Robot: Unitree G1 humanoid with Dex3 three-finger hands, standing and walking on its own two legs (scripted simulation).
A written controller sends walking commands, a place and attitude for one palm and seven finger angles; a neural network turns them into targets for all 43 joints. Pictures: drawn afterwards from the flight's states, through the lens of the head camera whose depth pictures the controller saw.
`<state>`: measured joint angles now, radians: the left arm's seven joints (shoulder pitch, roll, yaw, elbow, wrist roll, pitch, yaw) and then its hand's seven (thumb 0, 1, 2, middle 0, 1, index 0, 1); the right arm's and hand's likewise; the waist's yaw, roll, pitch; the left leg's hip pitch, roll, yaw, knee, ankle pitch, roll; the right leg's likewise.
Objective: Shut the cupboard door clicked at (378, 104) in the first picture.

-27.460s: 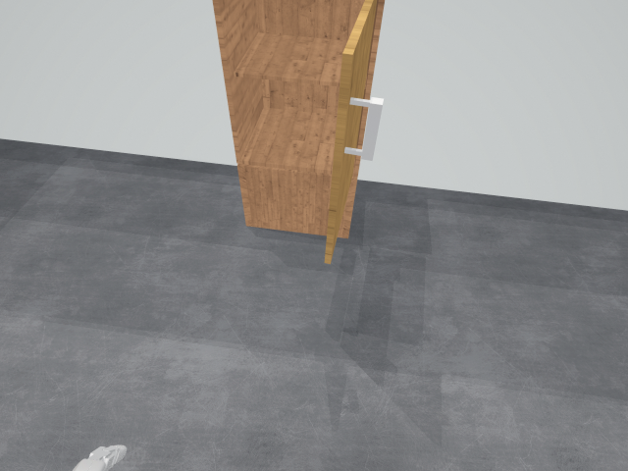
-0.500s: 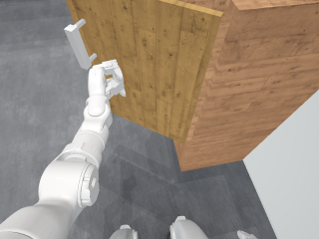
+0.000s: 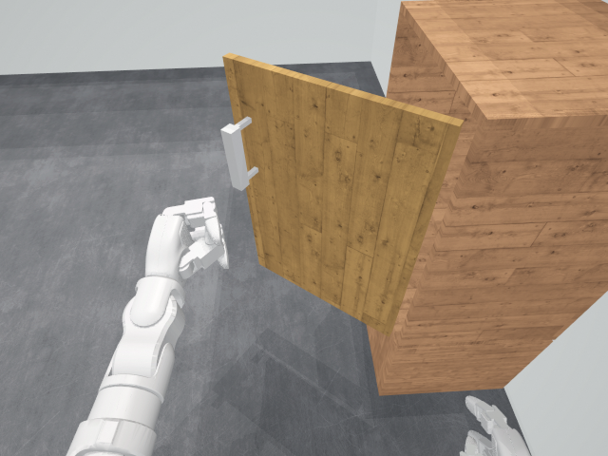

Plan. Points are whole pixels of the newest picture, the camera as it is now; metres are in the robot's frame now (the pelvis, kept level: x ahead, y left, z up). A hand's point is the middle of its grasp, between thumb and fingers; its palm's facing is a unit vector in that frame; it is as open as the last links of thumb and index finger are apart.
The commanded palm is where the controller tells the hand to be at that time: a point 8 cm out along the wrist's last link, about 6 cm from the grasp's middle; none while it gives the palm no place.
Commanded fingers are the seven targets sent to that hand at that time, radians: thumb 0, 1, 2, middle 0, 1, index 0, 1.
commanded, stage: draw the hand back to the body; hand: left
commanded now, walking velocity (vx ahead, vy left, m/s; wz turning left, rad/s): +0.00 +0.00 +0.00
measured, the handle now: (243, 153) +0.64 +0.15 +0.05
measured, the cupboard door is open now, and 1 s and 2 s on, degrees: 53 53 53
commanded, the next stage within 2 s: step back with the hand held close in 1.06 s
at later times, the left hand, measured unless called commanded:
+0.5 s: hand (76, 301) +0.24 +0.24 +0.16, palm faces +0.31 -0.89 -0.33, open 4.7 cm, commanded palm +0.19 +0.29 +0.18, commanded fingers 0.00 0.90 0.90 -0.42 -0.54 -0.42 -0.54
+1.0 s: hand (5, 336) +0.19 +0.28 +0.18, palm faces +0.46 -0.80 -0.37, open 7.3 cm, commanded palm +0.14 +0.31 +0.20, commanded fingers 0.00 0.90 0.90 -0.20 -0.30 -0.20 -0.30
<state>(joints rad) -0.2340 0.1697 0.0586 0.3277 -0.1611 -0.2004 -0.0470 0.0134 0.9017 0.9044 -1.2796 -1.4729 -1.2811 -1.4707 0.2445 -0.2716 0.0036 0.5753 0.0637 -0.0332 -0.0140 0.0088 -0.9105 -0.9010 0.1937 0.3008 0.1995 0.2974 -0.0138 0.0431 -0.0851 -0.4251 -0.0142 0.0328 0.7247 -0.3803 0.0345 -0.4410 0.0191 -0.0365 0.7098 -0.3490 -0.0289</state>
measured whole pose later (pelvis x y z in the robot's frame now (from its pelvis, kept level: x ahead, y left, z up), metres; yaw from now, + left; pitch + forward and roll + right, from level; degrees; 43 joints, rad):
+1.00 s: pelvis +0.01 +0.01 +0.03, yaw +1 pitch -5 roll -1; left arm 0.45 0.34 0.31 -0.38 -0.08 -0.03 0.11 0.01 0.89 0.90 -0.22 -0.32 -0.22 -0.31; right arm 0.20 -0.23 0.04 0.63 0.02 -0.09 -0.07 0.01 -0.91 -0.90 0.20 0.30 0.20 0.30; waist 0.07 0.07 0.01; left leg -0.08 -0.04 0.01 0.42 -0.26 0.05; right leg -0.08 0.00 -0.05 0.39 -0.23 -0.01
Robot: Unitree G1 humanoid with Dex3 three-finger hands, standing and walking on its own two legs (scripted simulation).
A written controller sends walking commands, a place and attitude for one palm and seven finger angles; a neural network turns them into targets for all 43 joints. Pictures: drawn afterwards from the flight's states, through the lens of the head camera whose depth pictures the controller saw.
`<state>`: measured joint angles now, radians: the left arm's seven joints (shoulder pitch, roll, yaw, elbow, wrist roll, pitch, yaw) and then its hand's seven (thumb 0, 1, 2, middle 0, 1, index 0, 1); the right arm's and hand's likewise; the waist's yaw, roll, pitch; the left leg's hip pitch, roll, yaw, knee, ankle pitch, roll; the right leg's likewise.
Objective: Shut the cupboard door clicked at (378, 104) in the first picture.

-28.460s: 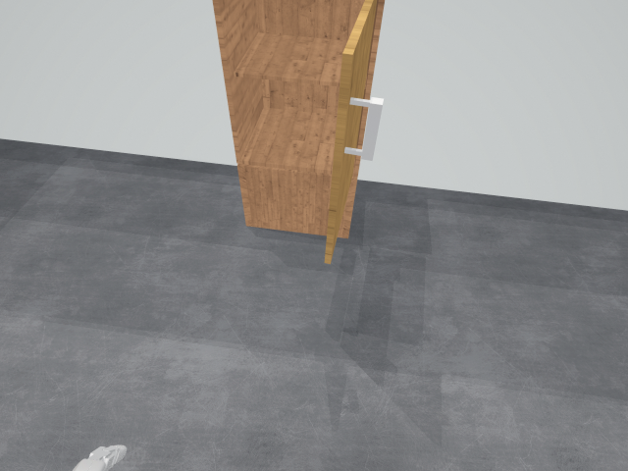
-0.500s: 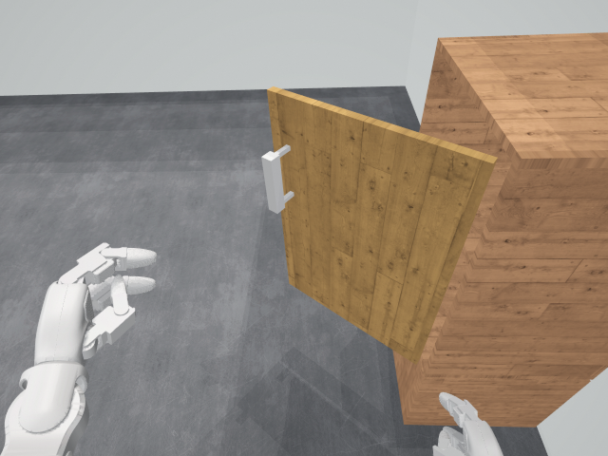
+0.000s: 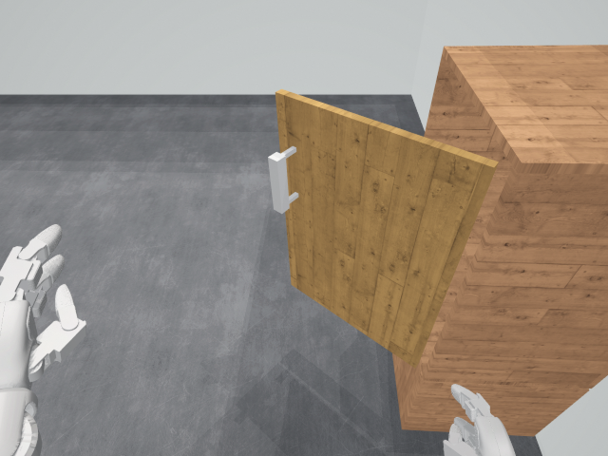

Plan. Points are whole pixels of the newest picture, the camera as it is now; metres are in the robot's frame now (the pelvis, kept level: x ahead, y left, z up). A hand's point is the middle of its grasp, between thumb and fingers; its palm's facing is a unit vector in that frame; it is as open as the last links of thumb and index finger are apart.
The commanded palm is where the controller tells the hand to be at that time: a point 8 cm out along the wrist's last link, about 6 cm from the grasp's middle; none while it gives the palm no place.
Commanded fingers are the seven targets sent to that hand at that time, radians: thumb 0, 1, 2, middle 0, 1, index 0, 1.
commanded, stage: draw the hand back to the body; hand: left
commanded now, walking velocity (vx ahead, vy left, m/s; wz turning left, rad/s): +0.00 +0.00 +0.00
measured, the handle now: (286, 179) +0.64 +0.12 +0.02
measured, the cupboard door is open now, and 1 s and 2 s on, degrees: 53 53 53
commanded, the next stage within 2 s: step back with the hand held close in 0.06 s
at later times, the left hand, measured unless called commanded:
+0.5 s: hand (81, 320) +0.20 +0.26 +0.15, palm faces +0.35 -0.79 -0.50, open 7.4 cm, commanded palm +0.14 +0.31 +0.17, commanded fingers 0.00 0.90 0.90 -0.20 -0.30 -0.20 -0.30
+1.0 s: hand (2, 394) +0.11 +0.28 +0.16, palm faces +0.48 -0.75 -0.46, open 7.4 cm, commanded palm +0.05 +0.31 +0.17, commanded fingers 0.00 0.90 0.90 -0.20 -0.30 -0.20 -0.30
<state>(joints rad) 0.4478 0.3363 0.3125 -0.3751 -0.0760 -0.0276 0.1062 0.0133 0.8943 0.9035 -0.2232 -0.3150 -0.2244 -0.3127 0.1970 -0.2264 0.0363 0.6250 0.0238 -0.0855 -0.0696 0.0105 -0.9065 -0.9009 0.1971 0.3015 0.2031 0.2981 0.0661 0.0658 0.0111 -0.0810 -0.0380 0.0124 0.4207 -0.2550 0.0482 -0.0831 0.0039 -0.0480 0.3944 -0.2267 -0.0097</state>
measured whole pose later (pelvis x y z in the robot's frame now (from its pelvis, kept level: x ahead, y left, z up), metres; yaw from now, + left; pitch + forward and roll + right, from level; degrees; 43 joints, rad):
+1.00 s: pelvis -0.08 +0.01 -0.03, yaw +1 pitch -1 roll -2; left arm 0.50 0.42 0.47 -0.50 -0.01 -0.22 0.14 0.01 0.89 0.90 -0.21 -0.30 -0.22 -0.30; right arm 0.24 -0.22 0.01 0.56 0.01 -0.03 -0.08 0.01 -0.90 -0.90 0.20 0.30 0.21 0.30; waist 0.00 0.00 0.00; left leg -0.43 -0.03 0.02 0.70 -0.26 0.07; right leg -0.40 0.03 0.01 0.63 -0.22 0.01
